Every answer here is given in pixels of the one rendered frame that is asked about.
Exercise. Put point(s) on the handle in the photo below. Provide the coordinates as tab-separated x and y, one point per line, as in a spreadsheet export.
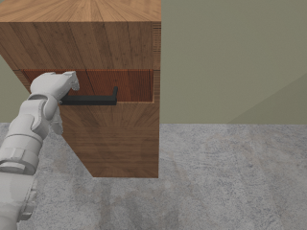
91	99

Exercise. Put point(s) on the robot left hand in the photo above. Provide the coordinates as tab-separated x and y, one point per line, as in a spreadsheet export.
58	86

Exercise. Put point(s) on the cabinet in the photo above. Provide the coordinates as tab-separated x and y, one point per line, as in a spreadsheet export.
117	141

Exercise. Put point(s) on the drawer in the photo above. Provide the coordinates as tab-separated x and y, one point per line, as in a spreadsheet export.
134	85

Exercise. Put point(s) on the left robot forearm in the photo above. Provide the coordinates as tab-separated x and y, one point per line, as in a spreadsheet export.
23	142

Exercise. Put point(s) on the left robot upper arm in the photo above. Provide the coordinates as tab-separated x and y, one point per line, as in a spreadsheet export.
18	194

